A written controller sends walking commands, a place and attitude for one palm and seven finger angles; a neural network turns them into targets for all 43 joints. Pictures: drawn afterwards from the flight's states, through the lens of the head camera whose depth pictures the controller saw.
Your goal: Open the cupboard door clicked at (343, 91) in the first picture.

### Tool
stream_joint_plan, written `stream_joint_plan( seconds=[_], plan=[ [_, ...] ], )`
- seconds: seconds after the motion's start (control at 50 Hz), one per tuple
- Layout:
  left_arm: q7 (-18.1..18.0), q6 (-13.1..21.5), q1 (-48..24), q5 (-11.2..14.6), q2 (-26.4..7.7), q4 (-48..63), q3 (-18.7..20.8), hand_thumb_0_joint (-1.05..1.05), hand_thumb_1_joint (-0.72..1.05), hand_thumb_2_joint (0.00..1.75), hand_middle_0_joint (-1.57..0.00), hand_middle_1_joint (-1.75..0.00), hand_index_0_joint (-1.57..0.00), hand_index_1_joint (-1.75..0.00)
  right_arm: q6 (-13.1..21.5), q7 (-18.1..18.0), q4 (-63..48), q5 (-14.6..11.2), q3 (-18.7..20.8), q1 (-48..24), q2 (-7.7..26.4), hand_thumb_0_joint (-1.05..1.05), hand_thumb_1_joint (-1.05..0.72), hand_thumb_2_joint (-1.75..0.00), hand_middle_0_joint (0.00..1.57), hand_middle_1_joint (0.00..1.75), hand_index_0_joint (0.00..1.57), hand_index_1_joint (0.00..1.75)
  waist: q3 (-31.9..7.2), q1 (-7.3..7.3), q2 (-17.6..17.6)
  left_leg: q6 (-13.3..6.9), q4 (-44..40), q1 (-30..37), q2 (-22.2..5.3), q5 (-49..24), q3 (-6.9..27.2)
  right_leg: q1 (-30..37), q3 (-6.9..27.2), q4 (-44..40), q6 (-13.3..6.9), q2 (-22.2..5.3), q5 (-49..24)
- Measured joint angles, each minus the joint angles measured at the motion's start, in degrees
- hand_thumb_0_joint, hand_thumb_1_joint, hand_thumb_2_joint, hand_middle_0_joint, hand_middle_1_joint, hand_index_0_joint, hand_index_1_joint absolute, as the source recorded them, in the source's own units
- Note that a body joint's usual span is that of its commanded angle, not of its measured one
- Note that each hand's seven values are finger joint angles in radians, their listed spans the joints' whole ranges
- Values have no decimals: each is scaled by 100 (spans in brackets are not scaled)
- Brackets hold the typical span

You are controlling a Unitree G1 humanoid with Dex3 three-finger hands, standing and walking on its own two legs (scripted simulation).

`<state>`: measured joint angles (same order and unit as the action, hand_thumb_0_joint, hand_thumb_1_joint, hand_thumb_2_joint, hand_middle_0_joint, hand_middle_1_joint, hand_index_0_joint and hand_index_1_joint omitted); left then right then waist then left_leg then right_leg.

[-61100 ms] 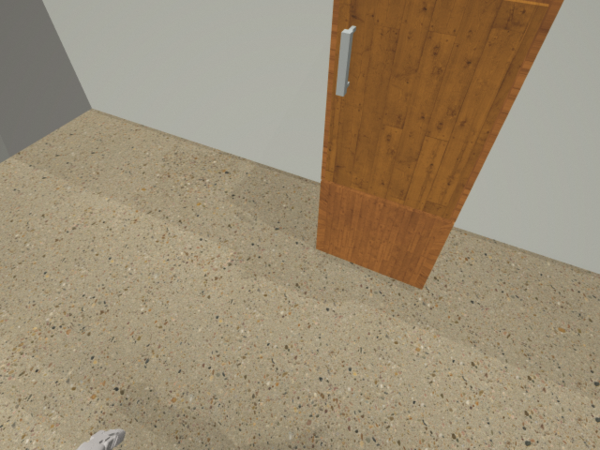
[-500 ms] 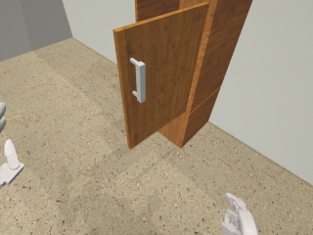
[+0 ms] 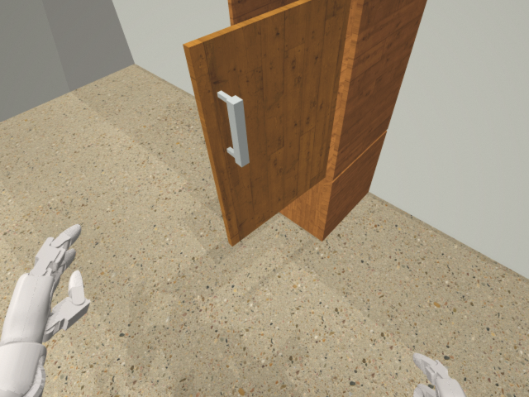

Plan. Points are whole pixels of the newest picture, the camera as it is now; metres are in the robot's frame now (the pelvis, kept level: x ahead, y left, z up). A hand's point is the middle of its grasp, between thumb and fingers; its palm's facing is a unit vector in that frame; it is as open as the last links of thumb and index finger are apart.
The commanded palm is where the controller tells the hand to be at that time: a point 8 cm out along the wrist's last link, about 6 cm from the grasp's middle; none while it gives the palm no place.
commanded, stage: let the arm hang, fingers relaxed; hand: left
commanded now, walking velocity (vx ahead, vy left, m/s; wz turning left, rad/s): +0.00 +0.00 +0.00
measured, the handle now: (232, 129) +0.58 +0.10 +0.08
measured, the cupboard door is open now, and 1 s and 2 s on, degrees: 84 84 84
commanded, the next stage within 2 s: look to check the result in 1.02 s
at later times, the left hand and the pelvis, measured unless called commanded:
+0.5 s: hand out of the picture +0.00 +0.22 -0.16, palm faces +0.02 -0.96 -0.29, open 7.3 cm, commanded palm none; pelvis +0.01 -0.01 +0.01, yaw +1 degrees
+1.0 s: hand out of the picture +0.13 +0.21 -0.14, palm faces -0.03 -0.95 -0.31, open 7.4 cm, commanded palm none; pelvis +0.03 -0.02 +0.01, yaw +0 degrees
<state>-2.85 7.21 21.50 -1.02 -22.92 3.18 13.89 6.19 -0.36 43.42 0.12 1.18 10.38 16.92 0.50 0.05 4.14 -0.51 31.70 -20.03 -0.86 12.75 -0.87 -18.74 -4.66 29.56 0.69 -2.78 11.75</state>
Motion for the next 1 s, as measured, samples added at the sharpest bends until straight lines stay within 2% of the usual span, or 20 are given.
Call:
stream_joint_plan(
  seconds=[0.06, 0.12, 0.18, 0.24, 0.3, 0.42, 0.62, 0.84, 1.0],
  plan=[
    [230, -635, -563, -102, 290, -1995, -648, 0, 90, 90, -20, -30, -20, -29, -333, 78, 337, 61, 3, -318, 189, 0, -90, -90, 21, 30, 21, 30, 27, 65, 125, -33, 270, -166, 59, 126, -35, -242, 51, 415, 23, -76, 189],
    [347, -913, -761, -149, 609, -3410, -1119, 1, 90, 90, -20, -30, -20, -29, -499, 96, 485, 92, 2, -336, 148, 0, -90, -90, 21, 30, 21, 30, 169, 167, -35, -9, 406, -177, 81, 194, -25, -281, 49, 634, -8, -106, 322],
    [351, -1026, -815, -122, 928, -4377, -1393, 1, 90, 90, -20, -30, -20, -29, -634, 81, 683, 133, -16, -164, 23, 0, -91, -90, 21, 30, 21, 30, 340, 191, -355, 25, 493, -107, 88, 257, 25, -201, 3, 745, -29, -119, 417],
    [322, -1051, -787, -58, 1187, -5087, -1495, 1, 91, 90, -21, -30, -20, -29, -739, 65, 962, 161, -71, 47, -104, 0, -91, -90, 20, 30, 20, 30, 432, 135, -574, 45, 381, -4, 51, 222, 88, -48, -64, 564, -10, -73, 352],
    [276, -961, -763, -26, 1095, -5537, -1387, 0, 96, 90, -21, -30, -21, -30, -803, 44, 1250, 154, -103, 216, -234, 0, -91, -90, 20, 30, 20, 30, 482, 20, -652, 77, 160, 92, 5, 107, 167, 117, -152, 246, -54, -10, 207],
    [312, -843, -658, -7, 847, -6255, -1300, 0, 94, 90, -21, -30, -21, -30, -816, 4, 1600, 112, -48, 259, -306, 0, -91, -90, 21, 30, 20, 30, 479, -67, -464, 96, -215, 315, -21, -58, 184, 368, -182, -190, -88, 39, 16],
    [285, -725, -950, 7, 520, -6786, -1214, 1, 91, 90, -20, -30, -20, -29, -713, 4, 1893, 86, 5, -60, -158, 0, -91, -90, 21, 30, 21, 30, 341, -69, -149, 96, -663, 713, 0, -188, 77, 648, -86, -469, -73, 28, -53],
    [295, -602, -1589, 11, 553, -6716, -1290, 1, 90, 90, -20, -30, -20, -29, -655, 23, 2077, 99, -17, -378, 86, 0, -91, -90, 21, 30, 21, 30, 212, 21, -203, 133, -1049, 1044, -13, -289, 21, 887, -38, -710, -84, 51, -95],
    [316, -576, -1772, 12, 624, -6677, -1328, 1, 90, 90, -21, -30, -20, -29, -632, 18, 2134, 110, -34, -415, 171, 0, -91, -90, 21, 30, 20, 30, 243, 97, -313, 173, -1237, 1158, -54, -328, 12, 985, -35, -880, -111, 100, -129]
  ],
)
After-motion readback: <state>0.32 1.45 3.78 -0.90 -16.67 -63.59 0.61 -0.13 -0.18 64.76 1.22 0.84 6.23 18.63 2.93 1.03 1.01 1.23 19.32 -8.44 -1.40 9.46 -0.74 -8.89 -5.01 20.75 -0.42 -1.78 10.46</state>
